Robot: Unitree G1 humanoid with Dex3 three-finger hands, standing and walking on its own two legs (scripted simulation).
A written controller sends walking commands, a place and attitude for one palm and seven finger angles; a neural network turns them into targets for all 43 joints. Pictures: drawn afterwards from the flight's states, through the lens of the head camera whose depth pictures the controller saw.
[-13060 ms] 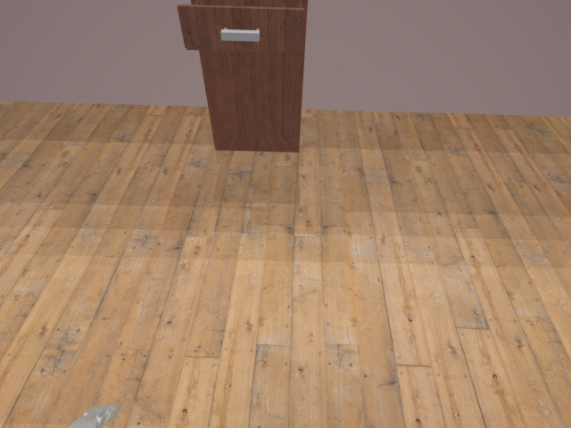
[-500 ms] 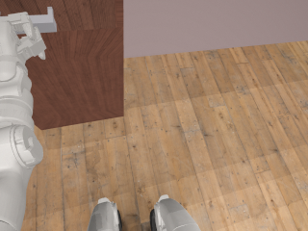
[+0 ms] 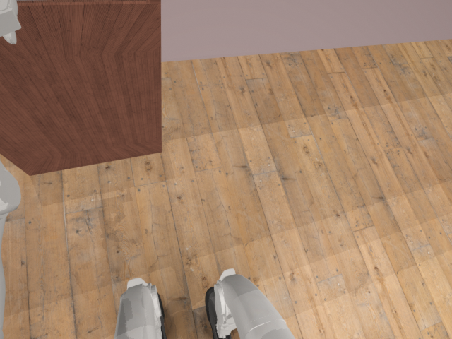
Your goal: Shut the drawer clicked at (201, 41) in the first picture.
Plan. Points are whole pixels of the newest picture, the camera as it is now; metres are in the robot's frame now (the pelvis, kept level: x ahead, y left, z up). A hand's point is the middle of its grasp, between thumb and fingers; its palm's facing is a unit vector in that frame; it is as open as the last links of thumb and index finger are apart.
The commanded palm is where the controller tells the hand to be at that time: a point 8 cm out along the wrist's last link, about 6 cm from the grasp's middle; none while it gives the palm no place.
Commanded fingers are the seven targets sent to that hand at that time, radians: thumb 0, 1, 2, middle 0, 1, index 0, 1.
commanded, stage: pull the fist back off the drawer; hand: left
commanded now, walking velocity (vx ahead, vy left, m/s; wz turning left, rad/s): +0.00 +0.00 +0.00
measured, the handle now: out of the picture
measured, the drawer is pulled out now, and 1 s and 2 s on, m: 0.00 0.00 0.00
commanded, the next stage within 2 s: draw the hand back to the body in 0.60 s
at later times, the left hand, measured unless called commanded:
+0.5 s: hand (11, 13) +0.59 +0.21 +0.10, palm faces +0.15 -0.99 +0.01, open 3.2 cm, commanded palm +0.56 +0.23 +0.10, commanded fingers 0.00 0.90 0.90 -1.40 -1.60 -1.40 -1.60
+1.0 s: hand out of the picture +0.50 +0.22 +0.14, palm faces +0.16 -0.99 -0.01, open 3.3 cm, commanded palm +0.45 +0.26 +0.15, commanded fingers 0.00 0.90 0.90 -1.40 -1.60 -1.40 -1.60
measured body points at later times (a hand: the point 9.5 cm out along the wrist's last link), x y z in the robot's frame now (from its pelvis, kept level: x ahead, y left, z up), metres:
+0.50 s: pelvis +0.01 +0.01 +0.01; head +0.18 +0.05 +0.43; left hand +0.58 +0.26 +0.11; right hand -0.03 -0.24 -0.08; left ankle +0.06 +0.09 -0.64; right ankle +0.02 -0.12 -0.64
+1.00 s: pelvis +0.07 -0.01 +0.06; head +0.15 +0.01 +0.50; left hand +0.48 +0.27 +0.14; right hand +0.11 -0.26 -0.05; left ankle +0.06 +0.09 -0.63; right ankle +0.02 -0.12 -0.63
